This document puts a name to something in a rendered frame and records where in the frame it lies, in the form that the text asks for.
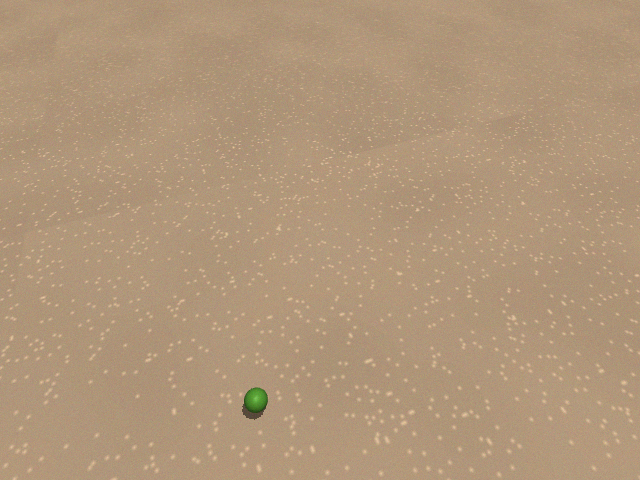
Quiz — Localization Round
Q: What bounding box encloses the ball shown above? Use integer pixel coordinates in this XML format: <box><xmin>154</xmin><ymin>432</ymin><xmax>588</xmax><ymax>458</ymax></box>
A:
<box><xmin>244</xmin><ymin>387</ymin><xmax>268</xmax><ymax>413</ymax></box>

